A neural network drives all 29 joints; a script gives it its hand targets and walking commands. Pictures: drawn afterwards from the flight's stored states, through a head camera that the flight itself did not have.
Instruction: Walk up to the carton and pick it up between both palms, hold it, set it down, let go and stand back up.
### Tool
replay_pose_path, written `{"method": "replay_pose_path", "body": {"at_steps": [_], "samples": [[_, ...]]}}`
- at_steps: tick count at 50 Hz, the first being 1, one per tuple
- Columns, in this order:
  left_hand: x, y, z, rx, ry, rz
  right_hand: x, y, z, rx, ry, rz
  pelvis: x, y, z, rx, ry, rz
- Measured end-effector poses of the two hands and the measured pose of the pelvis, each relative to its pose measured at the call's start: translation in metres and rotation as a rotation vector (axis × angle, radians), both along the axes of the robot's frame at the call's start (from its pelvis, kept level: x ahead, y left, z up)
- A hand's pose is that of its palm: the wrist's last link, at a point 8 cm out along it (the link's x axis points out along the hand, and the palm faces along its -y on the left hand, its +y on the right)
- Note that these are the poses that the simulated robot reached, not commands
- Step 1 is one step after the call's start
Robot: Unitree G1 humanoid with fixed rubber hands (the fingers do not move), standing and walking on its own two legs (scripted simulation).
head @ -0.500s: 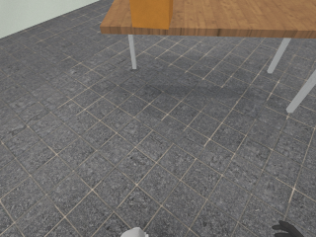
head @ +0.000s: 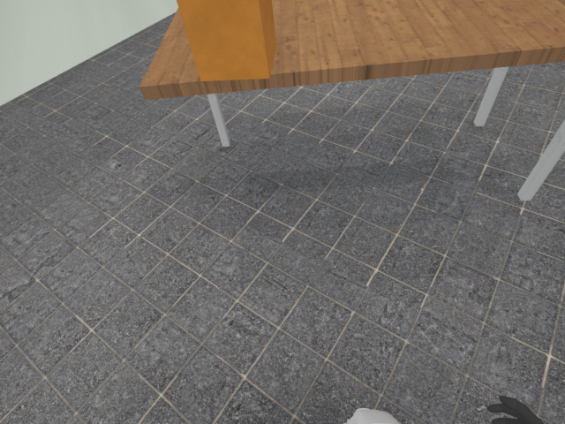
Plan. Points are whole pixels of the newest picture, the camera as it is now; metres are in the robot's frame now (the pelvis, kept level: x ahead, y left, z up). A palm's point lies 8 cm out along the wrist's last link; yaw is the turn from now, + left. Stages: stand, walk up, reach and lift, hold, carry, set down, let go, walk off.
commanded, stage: walk up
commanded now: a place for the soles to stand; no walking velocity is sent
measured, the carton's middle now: (232, 21) +1.11 +0.16 +0.08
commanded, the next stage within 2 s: none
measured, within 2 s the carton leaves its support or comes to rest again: neither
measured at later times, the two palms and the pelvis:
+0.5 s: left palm out of the picture +0.11 +0.39 -0.10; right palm (472, 361) +0.21 -0.24 -0.09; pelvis +0.10 +0.06 -0.01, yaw +5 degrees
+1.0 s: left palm (53, 383) +0.21 +0.41 -0.08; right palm (446, 316) +0.28 -0.22 -0.08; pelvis +0.18 +0.09 +0.01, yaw +0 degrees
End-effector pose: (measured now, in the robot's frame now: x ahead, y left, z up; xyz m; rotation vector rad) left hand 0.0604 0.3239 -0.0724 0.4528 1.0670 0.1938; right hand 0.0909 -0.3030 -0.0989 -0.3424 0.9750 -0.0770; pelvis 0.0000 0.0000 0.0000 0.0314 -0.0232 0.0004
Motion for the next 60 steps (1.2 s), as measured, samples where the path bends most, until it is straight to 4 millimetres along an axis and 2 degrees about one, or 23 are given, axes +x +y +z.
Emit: {"method": "replay_pose_path", "body": {"at_steps": [5, 9, 13, 19, 24, 28, 33, 38, 44, 47, 50, 53, 56, 60], "samples": [[0.004, -0.002, 0.014, 0.035, 0.040, 0.031, 0.030, -0.007, 0.001, 0.005, 0.012, 0.010, 0.027, -0.007, 0.007, 0.001, 0.006, 0.011], [0.002, 0.002, 0.018, 0.054, 0.075, 0.052, 0.046, -0.008, 0.001, 0.003, 0.027, 0.012, 0.043, -0.006, 0.009, -0.010, 0.006, 0.015], [0.004, 0.010, 0.018, 0.057, 0.083, 0.069, 0.062, 0.001, -0.001, 0.005, 0.027, 0.016, 0.057, 0.002, 0.008, -0.029, -0.008, 0.022], [0.020, 0.031, 0.005, 0.031, 0.059, 0.090, 0.091, 0.025, 0.003, -0.006, 0.019, 0.050, 0.076, 0.024, 0.003, -0.071, -0.021, 0.048], [0.045, 0.057, -0.021, -0.017, 0.038, 0.098, 0.115, 0.052, 0.006, -0.047, 0.032, 0.078, 0.093, 0.052, -0.007, -0.114, -0.009, 0.072], [0.079, 0.072, -0.037, -0.063, -0.010, 0.084, 0.129, 0.072, 0.016, -0.087, -0.005, 0.066, 0.107, 0.076, -0.011, -0.071, -0.024, 0.071], [0.117, 0.087, -0.028, -0.082, -0.056, 0.060, 0.141, 0.086, 0.036, -0.116, -0.035, 0.038, 0.122, 0.093, 0.001, -0.073, -0.044, 0.058], [0.130, 0.095, -0.022, -0.084, -0.042, 0.065, 0.156, 0.094, 0.047, -0.120, -0.046, 0.035, 0.137, 0.102, 0.010, -0.057, -0.047, 0.055], [0.126, 0.097, -0.020, -0.059, 0.059, 0.088, 0.173, 0.094, 0.040, -0.090, -0.036, 0.023, 0.159, 0.101, 0.012, -0.029, -0.040, 0.041], [0.130, 0.094, -0.016, -0.040, 0.099, 0.087, 0.181, 0.089, 0.033, -0.072, -0.022, 0.011, 0.171, 0.095, 0.011, -0.013, -0.027, 0.028], [0.145, 0.087, -0.012, -0.018, 0.126, 0.068, 0.185, 0.080, 0.023, -0.049, 0.000, -0.008, 0.184, 0.087, 0.009, 0.007, -0.006, 0.006], [0.169, 0.077, -0.008, 0.009, 0.128, 0.043, 0.192, 0.069, 0.009, -0.020, 0.024, -0.026, 0.200, 0.075, 0.005, 0.024, 0.011, -0.015], [0.192, 0.072, -0.002, 0.034, 0.087, 0.036, 0.209, 0.065, -0.003, 0.004, 0.040, -0.020, 0.215, 0.066, 0.001, -0.002, 0.012, -0.007], [0.208, 0.070, 0.010, 0.059, 0.068, 0.045, 0.233, 0.062, -0.004, 0.017, 0.038, -0.006, 0.235, 0.062, 0.005, -0.004, 0.004, 0.005]]}}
